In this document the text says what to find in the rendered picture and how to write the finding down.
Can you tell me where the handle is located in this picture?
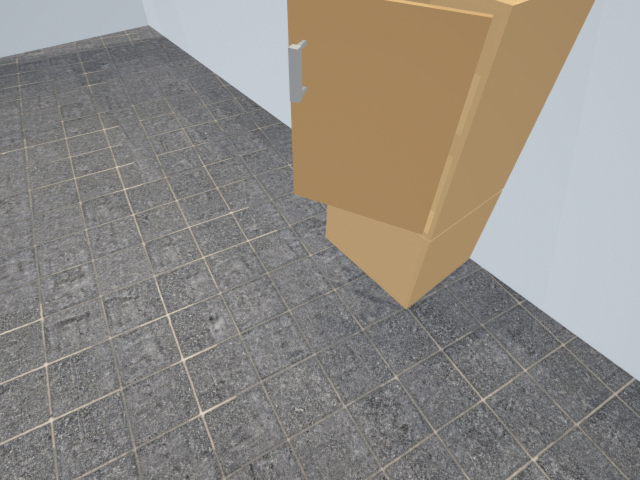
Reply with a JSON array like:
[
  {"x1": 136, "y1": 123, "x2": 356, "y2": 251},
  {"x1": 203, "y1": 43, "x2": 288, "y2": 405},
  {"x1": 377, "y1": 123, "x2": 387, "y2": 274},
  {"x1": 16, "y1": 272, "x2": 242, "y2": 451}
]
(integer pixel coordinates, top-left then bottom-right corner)
[{"x1": 288, "y1": 40, "x2": 307, "y2": 103}]

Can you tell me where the cupboard door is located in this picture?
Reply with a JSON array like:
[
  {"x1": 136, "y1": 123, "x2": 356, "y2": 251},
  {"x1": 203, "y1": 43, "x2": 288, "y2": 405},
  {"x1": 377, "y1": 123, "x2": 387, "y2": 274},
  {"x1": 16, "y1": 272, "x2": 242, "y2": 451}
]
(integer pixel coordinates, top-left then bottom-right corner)
[{"x1": 287, "y1": 0, "x2": 493, "y2": 234}]

